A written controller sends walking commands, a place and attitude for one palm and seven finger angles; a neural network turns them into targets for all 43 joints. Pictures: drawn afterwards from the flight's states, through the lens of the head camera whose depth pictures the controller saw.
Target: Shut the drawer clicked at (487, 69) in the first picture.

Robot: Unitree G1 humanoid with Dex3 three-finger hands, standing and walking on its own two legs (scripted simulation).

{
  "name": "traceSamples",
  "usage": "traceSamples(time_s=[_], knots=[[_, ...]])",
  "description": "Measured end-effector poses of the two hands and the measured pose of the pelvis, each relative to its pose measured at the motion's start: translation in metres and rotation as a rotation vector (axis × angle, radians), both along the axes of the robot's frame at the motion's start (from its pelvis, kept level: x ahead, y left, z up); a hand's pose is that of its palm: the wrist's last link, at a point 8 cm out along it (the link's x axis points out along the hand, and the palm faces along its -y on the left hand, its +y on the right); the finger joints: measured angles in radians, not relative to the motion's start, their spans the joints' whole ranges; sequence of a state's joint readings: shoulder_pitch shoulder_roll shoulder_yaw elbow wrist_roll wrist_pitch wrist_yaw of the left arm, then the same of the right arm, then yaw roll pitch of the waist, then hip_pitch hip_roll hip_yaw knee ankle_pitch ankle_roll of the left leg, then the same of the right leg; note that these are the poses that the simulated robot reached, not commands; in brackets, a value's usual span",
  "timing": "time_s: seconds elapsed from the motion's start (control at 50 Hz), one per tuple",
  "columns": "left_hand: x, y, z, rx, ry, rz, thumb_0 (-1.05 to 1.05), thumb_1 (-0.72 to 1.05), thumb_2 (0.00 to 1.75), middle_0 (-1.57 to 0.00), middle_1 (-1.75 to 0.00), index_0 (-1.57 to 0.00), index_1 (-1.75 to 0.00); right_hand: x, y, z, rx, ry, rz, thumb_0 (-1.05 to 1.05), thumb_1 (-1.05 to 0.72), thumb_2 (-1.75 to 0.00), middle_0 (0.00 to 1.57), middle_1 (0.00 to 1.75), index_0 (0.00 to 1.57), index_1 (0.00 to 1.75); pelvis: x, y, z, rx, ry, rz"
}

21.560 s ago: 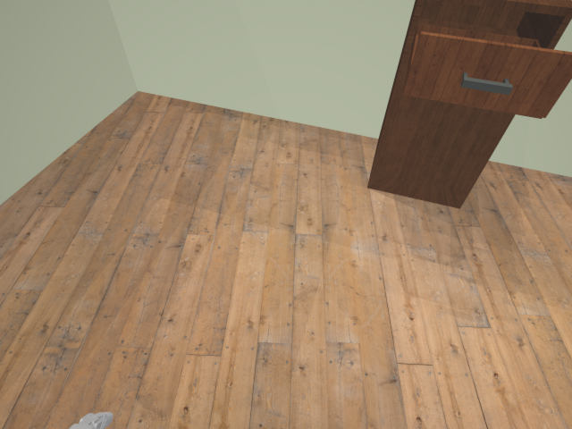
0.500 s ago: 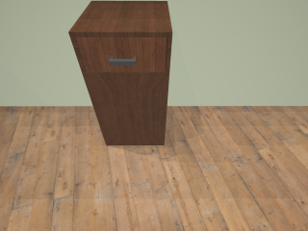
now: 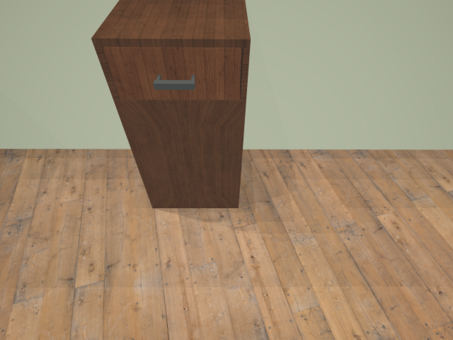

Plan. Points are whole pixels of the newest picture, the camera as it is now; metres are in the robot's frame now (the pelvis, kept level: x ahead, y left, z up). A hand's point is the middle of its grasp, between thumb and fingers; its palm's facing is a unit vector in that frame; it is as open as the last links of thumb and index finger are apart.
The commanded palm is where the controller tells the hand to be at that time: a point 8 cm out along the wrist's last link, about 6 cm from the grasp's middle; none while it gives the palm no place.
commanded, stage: look to check the result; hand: left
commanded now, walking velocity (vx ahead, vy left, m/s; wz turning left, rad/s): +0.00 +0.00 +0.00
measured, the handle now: (175, 81) +0.83 +0.20 +0.00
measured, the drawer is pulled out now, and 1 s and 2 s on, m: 0.00 0.00 0.00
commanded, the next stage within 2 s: stand and wait in 0.36 s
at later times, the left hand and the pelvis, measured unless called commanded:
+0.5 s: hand out of the picture +0.00 +0.14 -0.18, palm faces +0.05 -0.98 -0.17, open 7.4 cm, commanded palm none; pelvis +0.02 -0.01 +0.00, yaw +0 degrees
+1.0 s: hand out of the picture +0.00 +0.14 -0.17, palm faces +0.05 -0.98 -0.18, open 7.4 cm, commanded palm none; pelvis +0.03 -0.02 +0.00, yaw +0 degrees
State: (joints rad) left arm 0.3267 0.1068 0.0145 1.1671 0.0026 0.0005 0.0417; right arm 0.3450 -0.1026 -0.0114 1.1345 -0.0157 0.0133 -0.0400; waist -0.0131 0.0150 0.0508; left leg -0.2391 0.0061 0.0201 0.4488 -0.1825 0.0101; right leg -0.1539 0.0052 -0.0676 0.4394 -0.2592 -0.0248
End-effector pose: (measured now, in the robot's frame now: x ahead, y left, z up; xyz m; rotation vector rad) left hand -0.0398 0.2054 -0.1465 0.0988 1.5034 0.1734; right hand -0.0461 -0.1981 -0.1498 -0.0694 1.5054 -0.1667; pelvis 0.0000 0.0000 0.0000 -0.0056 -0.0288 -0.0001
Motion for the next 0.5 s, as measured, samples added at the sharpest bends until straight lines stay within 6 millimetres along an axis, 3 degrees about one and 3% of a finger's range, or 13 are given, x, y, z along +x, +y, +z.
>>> traceSamples(time_s=[0.5], knots=[[0.037, -0.013, 0.001, 0.0, -0.053, -0.013, 0.0, 0.91, 0.9, -0.2, -0.29, -0.2, -0.3, 0.039, -0.014, -0.001, -0.003, -0.047, 0.017, 0.0, -0.91, -0.89, 0.19, 0.3, 0.2, 0.3, 0.018, -0.011, 0.001, 0.008, 0.0, -0.004]])
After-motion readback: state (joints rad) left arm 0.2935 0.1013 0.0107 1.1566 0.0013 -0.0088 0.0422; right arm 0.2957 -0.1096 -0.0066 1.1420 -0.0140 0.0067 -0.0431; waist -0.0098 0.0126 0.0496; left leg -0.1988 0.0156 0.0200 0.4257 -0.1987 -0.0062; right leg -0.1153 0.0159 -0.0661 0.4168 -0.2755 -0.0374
